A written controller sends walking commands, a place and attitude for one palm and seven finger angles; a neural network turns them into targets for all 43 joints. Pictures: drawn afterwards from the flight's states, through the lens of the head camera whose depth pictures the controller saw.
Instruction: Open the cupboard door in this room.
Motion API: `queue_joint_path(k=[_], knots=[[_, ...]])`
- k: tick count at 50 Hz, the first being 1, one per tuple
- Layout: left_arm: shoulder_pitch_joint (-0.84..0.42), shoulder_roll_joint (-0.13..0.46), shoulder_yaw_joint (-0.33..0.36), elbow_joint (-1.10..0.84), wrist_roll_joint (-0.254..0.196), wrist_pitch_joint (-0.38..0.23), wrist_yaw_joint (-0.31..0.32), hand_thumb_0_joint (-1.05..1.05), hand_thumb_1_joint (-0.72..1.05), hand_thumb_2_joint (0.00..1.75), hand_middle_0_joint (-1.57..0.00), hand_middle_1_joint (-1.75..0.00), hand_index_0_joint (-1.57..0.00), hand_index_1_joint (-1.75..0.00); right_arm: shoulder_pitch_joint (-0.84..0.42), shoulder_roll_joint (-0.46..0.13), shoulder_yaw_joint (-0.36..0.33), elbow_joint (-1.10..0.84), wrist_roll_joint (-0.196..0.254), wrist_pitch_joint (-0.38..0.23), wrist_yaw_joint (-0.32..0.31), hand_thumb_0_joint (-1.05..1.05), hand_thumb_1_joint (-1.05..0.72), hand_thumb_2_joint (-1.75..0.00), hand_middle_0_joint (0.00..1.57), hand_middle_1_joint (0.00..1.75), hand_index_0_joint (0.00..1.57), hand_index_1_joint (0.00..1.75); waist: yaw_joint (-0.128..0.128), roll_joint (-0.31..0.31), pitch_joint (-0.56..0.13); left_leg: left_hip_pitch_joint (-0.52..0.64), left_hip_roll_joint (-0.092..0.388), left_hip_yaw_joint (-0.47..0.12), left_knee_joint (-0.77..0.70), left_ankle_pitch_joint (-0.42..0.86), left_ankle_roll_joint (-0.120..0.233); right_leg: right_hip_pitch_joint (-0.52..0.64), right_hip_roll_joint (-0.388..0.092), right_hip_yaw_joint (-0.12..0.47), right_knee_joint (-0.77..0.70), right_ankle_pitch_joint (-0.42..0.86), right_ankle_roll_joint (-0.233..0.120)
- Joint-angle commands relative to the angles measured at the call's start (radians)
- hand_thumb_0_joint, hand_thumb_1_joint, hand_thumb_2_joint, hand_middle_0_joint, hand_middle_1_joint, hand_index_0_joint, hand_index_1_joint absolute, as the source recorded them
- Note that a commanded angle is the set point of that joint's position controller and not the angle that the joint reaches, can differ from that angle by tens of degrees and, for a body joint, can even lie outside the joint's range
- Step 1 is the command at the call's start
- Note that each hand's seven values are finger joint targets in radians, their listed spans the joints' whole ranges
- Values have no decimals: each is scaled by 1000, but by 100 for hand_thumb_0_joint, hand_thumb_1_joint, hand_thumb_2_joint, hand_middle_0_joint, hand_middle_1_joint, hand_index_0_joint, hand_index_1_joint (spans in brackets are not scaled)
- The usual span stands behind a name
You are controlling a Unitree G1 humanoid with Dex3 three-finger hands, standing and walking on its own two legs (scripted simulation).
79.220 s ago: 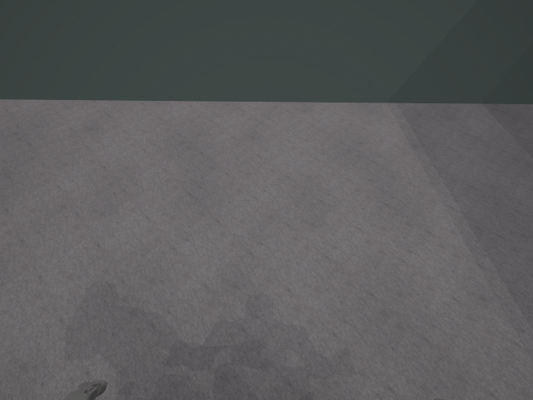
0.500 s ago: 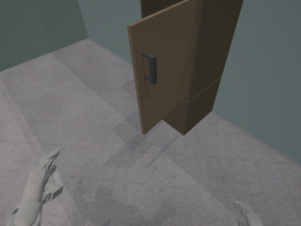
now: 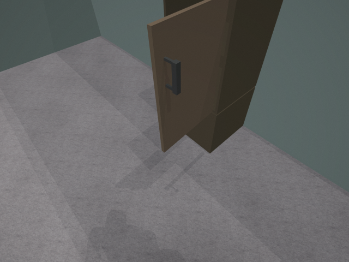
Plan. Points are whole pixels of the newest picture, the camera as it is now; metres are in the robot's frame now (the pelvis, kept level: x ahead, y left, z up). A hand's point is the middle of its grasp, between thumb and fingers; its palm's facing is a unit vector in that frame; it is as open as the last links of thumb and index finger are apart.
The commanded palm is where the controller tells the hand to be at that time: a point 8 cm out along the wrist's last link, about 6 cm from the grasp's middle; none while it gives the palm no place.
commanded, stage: let the arm hang, fingers relaxed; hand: left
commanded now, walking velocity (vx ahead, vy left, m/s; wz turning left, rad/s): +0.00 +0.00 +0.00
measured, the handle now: (171, 75) +0.66 +0.05 +0.07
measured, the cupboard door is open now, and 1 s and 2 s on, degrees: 94 94 94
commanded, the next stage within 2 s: look to check the result in 0.48 s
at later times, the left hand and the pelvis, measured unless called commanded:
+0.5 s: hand out of the picture +0.00 +0.14 -0.18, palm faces +0.02 -0.99 -0.16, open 7.4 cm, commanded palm none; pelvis +0.02 -0.01 +0.00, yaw -1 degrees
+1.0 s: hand out of the picture +0.01 +0.15 -0.17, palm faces +0.03 -0.98 -0.18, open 7.4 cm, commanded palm none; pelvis +0.04 -0.01 +0.00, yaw -1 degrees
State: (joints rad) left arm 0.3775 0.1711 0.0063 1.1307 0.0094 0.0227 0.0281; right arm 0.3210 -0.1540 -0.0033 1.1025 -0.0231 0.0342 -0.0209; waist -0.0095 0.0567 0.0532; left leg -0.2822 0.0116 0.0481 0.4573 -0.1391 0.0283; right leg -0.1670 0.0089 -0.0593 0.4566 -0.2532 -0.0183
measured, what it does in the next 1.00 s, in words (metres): stands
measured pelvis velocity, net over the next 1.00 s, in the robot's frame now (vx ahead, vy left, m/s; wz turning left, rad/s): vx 0.04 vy -0.01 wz -0.01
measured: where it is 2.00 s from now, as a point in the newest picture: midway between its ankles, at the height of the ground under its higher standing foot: outside the picture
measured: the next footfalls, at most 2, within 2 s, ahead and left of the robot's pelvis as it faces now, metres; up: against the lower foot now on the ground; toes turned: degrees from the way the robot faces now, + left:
none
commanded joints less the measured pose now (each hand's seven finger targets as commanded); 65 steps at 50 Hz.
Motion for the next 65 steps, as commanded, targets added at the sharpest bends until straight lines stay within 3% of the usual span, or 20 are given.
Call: queue_joint_path(k=[1, 8, 14, 22, 34, 38, 48, 65], knots=[[17, 81, 16, -24, -1, -28, 9, 0, 90, 90, -20, -30, -20, -30, 63, -88, -24, -17, 1, -13, -8, 0, -90, -90, 20, 30, 20, 30, -9, -109, 56, 63, 85, -109, -104, -157, 12, -162, -101, 118, -164, -170, -46], [32, 58, 17, -4, 1, -25, 14, 0, 90, 90, -20, -30, -20, -30, 61, -58, -20, 8, -1, -15, -10, 0, -90, -90, 20, 30, 20, 30, -3, -57, 94, 42, 88, -113, -134, -178, 13, -174, -90, 115, -140, -150, -38], [37, 46, 20, -1, 1, -35, 17, 0, 90, 90, -20, -30, -20, -30, 54, -46, -18, 14, 2, -26, -13, 0, -90, -90, 20, 30, 20, 30, 4, -65, 67, 59, 84, -95, -120, -95, 9, -124, -99, 111, -135, -56, -37], [16, 37, 21, 3, -3, -38, 17, 0, 90, 90, -20, -30, -20, -30, 52, -31, -16, 26, 2, -27, -17, 0, -90, -90, 20, 30, 20, 30, -1, -22, 62, 79, 82, -84, -111, -48, 2, -98, -104, 114, -146, -11, -39], [19, 35, 20, 8, -4, -38, 18, 0, 90, 90, -20, -30, -20, -30, 50, -47, -17, 26, 5, -26, -20, 0, -90, -90, 20, 30, 20, 30, -1, -64, 58, 100, 87, -86, -106, -19, 4, -79, -100, 103, -154, 9, -37], [18, 38, 19, 9, -5, -40, 18, 0, 90, 90, -20, -30, -20, -30, 42, -45, -16, 28, 5, -30, -21, 0, -90, -90, 20, 30, 20, 30, -2, -49, 30, 123, 91, -86, -106, 25, 6, -57, -103, 104, -147, 56, -34], [19, 43, 16, 11, -5, -42, 18, 0, 90, 90, -20, -30, -20, -30, 23, -56, -15, 34, 6, -30, -21, 0, -90, -90, 20, 30, 20, 30, 0, -52, 59, 127, 91, -83, -108, 38, 4, -56, -106, 105, -160, 73, -32], [8, 52, 17, 10, -5, -46, 18, 0, 90, 90, -20, -30, -20, -30, 10, -68, -13, 34, 6, -34, -25, 0, -90, -90, 20, 30, 20, 30, 0, -52, 36, 150, 95, -78, -103, 103, 2, -13, -109, 105, -164, 159, -30]])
